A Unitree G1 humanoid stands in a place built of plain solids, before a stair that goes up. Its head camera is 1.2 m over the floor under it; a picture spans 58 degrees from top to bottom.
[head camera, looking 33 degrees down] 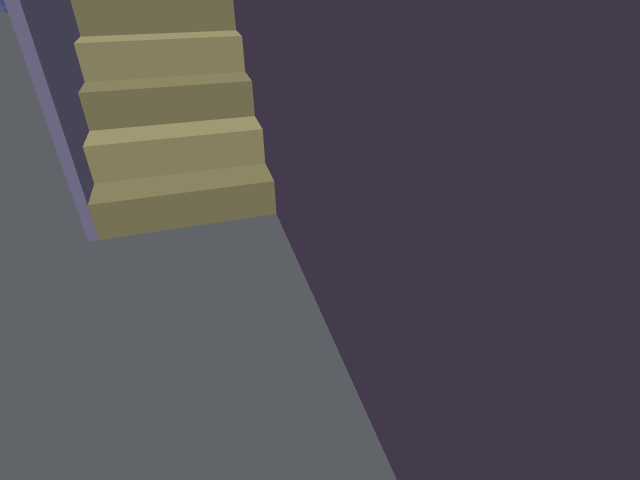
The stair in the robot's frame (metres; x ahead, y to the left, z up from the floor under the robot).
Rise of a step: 0.20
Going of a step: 0.25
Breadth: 0.92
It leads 17 degrees to the left of straight ahead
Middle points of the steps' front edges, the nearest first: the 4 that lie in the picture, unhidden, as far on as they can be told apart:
1.98 0.68 0.20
2.22 0.76 0.41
2.46 0.83 0.61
2.70 0.91 0.81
